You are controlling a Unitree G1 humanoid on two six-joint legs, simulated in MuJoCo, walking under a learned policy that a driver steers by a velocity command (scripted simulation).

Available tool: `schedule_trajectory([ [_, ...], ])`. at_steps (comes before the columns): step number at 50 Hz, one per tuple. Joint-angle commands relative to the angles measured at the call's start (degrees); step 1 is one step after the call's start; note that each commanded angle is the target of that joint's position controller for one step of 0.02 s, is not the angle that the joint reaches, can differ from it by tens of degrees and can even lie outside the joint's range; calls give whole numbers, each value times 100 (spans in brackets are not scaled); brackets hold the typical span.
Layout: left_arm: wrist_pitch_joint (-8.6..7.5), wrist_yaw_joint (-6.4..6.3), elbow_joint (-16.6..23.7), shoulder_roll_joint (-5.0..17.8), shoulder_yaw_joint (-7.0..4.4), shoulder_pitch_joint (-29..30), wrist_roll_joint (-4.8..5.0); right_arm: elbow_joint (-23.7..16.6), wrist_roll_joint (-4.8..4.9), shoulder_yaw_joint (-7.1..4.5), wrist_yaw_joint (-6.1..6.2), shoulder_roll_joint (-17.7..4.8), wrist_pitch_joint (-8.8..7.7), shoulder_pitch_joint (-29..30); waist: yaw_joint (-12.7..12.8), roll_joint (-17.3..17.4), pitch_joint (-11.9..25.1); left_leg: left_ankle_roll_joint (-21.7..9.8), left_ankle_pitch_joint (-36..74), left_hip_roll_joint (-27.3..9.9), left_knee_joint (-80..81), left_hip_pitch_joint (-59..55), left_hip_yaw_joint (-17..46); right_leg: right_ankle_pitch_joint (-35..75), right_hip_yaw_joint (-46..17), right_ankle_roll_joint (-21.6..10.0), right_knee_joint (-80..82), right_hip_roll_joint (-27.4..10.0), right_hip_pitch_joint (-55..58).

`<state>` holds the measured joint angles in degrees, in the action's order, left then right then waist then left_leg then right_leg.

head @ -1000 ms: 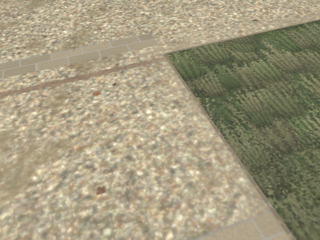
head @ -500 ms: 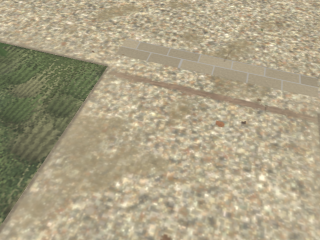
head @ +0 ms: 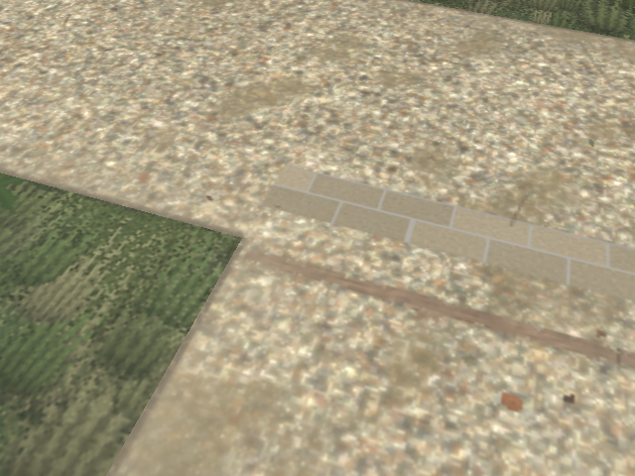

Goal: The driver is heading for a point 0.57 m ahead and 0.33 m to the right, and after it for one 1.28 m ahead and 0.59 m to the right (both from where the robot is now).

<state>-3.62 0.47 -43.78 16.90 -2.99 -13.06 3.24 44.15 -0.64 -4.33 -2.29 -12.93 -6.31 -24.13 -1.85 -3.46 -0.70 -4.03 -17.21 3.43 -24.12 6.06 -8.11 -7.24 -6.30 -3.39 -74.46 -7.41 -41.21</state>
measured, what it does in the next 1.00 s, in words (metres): walks ahead, turning right: right foot, then left foot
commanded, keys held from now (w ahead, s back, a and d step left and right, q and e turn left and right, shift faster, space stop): w+e+shift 0.72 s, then e+shift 0.22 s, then shift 0.06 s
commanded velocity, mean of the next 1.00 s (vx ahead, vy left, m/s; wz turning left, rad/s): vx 0.88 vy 0.00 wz -0.86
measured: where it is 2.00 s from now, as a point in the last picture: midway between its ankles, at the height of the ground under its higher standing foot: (418, 309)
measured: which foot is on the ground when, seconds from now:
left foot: down 0.00-0.26, up 0.28-0.64, down 0.66-1.00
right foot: up 0.00-0.22, down 0.24-0.66, up 0.68-1.00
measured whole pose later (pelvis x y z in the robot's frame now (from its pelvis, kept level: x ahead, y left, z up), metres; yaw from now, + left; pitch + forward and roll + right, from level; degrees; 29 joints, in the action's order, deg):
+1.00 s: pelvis +0.81 -0.18 -0.01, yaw -54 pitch +1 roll +3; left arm -1.3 3.1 -30.9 19.0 -4.1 -0.2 0.6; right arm 47.5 1.1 -5.3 2.1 -18.4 -4.4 -19.2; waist -6.4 -2.2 -5.8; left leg 0.9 -22.0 0.5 -21.2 -0.1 -10.2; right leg -1.1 1.9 -1.9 -43.2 -2.3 -41.7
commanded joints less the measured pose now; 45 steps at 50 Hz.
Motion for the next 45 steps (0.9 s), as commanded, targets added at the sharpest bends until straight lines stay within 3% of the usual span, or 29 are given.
schedule_trajectory([
  [1, 101, 14, 185, 2, -18, -209, -45, -415, -64, -51, 114, -329, -226, 851, 365, 658, -629, -9, 2119, -1183, 1557, 923, 225, 1003, -120, 65, 606, -64, -108],
  [6, -50, 274, 510, 35, -7, 777, -131, -160, -44, -87, 386, -715, -211, 402, 57, 356, -823, 382, 3397, -1247, 1643, -127, -481, 2126, 867, -152, 2589, 361, -126],
  [8, -85, 384, 688, 169, -64, 893, -105, -137, -56, -134, 477, -1059, -124, 383, 167, 572, -591, 580, 5663, -1330, 1112, -656, -634, 1861, 1475, -346, 3129, 721, 452],
  [10, 12, 387, 680, 487, -222, 154, 1, -188, -17, -236, 590, -1470, 29, 561, 709, 1167, -29, 594, 8266, -1528, -63, -1063, -636, 1089, 1879, -481, 2962, 1130, 1428],
  [11, 134, 347, 496, 802, -372, -849, 15, -301, 40, -293, 588, -1634, 70, 941, 1291, 1403, 352, 504, 9153, -1651, -1163, -855, -552, 573, 1808, -649, 2758, 1210, 2431],
  [12, 272, 258, 75, 1280, -602, -2495, -38, -502, 78, -304, 508, -1668, 39, 1557, 2096, 1279, 892, 389, 8827, -1564, -3042, -14, -337, 493, 1240, -954, 2980, 1039, 4211],
  [13, 359, 156, -269, 1109, -555, -3184, -55, -591, 182, -110, 304, -951, -87, 2170, 2404, -71, 524, 377, 3212, -397, -6101, 1267, -426, 1124, 665, -1194, 3900, 749, 4984],
  [14, 201, 248, -178, 818, -348, -2419, -396, -973, 144, 238, 149, 342, -321, 1392, 927, -2102, 381, 412, -1708, 424, -8031, 3782, 773, 657, -1372, -1824, 3694, 536, 5749],
  [15, 41, 252, 227, 533, -236, -1733, -481, -1262, 250, 328, 67, 89, -526, 922, 534, -1705, 1305, 95, -1483, 324, -8084, 4476, 1806, -1928, -3866, -2486, 5161, -327, 5931],
  [16, -48, 258, 385, 361, -250, -1699, -391, -1383, 317, 219, 50, -487, -607, 1544, 677, -424, 890, -182, -926, 92, -7402, 4466, 1800, -2963, -4294, -2167, 6116, -418, 5355],
  [17, -139, 293, 479, 395, -247, -1298, -333, -1444, 280, 173, 83, -545, -590, 1662, 238, 870, 359, -224, -403, -179, -6568, 4242, 1779, -3231, -4178, -1916, 6328, -436, 4338],
  [18, -222, 300, 617, 463, -254, -855, -287, -1396, 152, 185, 136, -489, -501, 1597, -47, 1217, 59, -91, -165, -375, -6034, 3845, 1835, -2863, -3967, -1891, 6260, -278, 3396],
  [19, -250, 242, 731, 525, -266, -581, -269, -1356, 73, 148, 189, -540, -399, 1517, -182, 1217, -117, 109, -57, -500, -5677, 3510, 1860, -2339, -3545, -1850, 6272, 4, 2746],
  [21, -254, 123, 776, 371, -212, -450, -228, -1340, 52, 83, 322, -686, -244, 1567, -234, 1055, -296, 418, 49, -735, -4755, 3140, 1733, -1403, -2634, -1706, 6270, 413, 2045],
  [24, -157, -106, 642, 286, -189, -655, -112, -1734, -117, 208, 383, -317, -209, 2786, 274, 544, -498, 736, 1283, -560, -2569, 2347, 1217, -174, -1540, -1404, 6109, 1027, 1289],
  [26, -54, -140, 526, 384, -240, -816, -91, -1877, 11, 219, 332, -110, -197, 3201, 593, 69, -286, 858, 1963, -177, -1365, 1557, 983, -279, -1414, -1115, 5944, 1234, 1170],
  [29, -15, -165, 414, 360, -292, -1016, 1, -1916, 298, -14, 279, -535, -235, 3186, 672, -302, 26, 917, 2055, -61, -421, 1257, 1351, -694, -1988, -926, 5425, 1010, 2212],
  [31, -2, -176, 441, 361, -333, -856, -35, -1788, 364, -206, 277, -878, -323, 2675, 280, -430, 348, 705, 1664, -75, -152, 808, 1388, 455, -2109, -708, 4528, 896, 2928],
  [32, -4, -128, 542, 379, -324, -603, -129, -1601, 368, -330, 286, -1075, -353, 1739, -300, -455, 944, 517, 1466, -276, -342, -175, 1381, 1301, -1869, -497, 3439, 999, 2932],
  [33, -17, -48, 794, 55, -179, -272, -339, -1355, 322, -377, 338, -1300, -303, 200, -988, -245, 1996, 228, 475, -1103, -987, -2188, 2072, 851, -1479, -333, 1573, 1069, 1903],
  [34, -54, 2, 1030, -634, 35, -1461, -59, -1210, -3, -402, 237, -1801, -315, -168, -214, 2719, 2961, -872, -1683, -2713, 245, -3970, 5707, -2743, -968, -92, -373, 1663, -12],
  [35, -13, -76, 960, -138, 50, -1359, 210, -1252, 18, -362, 176, -1399, -283, 93, -336, 2974, 2364, -961, -3741, -2895, 759, -3650, 6731, -2171, -603, -105, -1154, 938, -1057],
  [36, 29, -99, 990, 253, -24, -658, 62, -1293, 81, -273, 233, -892, -201, 399, -555, 2059, 1354, -707, -3239, -2536, 788, -2852, 5653, -1587, -327, -92, -1317, 741, -1369],
  [37, 52, -88, 1110, 377, -72, -67, -146, -1171, 21, -215, 262, -795, -113, 546, -545, 928, 640, -543, -1447, -2252, 721, -1926, 4469, -1260, -146, -41, -1119, 574, -1132],
  [38, 43, -60, 1283, 369, -112, 429, -307, -1053, -62, -185, 259, -751, -68, 694, -455, 375, 120, -448, 278, -1992, 651, -1078, 3540, -1151, -105, -8, -817, 415, -837],
  [39, 80, -8, 1380, 338, -146, 407, -261, -945, -109, -135, 271, -665, -67, 897, -181, 534, -27, -419, 1501, -1868, 595, -553, 2901, -1191, -147, 59, -589, 249, -510],
  [41, 207, 10, 1459, 210, -141, 350, -128, -662, 24, -47, 258, -409, -65, 1096, 73, 890, -149, -332, 3175, -1679, 542, -159, 1998, -1496, 51, 167, -151, 110, -442],
  [43, 255, 51, 1594, 121, -84, 510, -190, -487, 93, -116, 300, -734, -44, 1317, 225, 873, -294, -404, 3960, -1755, 762, 169, 1506, -1151, 265, 303, 611, 102, -468],
  [45, 233, 133, 1519, 174, -67, 543, -233, -454, 77, -204, 383, -1129, 6, 1616, 282, 805, -136, -366, 3994, -1616, 922, 441, 887, 17, 524, 351, 1802, 177, 187],
])
Keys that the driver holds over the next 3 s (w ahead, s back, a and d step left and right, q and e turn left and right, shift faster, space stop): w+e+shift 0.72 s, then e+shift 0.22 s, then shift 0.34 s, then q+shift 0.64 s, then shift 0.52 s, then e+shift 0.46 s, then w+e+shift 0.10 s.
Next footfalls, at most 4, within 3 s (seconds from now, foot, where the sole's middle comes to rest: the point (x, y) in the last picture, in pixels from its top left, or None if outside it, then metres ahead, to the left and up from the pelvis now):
0.24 right None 0.44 -0.09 -0.77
0.66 left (327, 342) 0.86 -0.05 -0.77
1.08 right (477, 324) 0.91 -0.43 -0.77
1.50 left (398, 273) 1.08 -0.25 -0.77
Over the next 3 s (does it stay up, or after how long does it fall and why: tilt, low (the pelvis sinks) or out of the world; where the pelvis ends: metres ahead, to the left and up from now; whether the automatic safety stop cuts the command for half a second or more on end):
stays up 0.94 -0.31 0.01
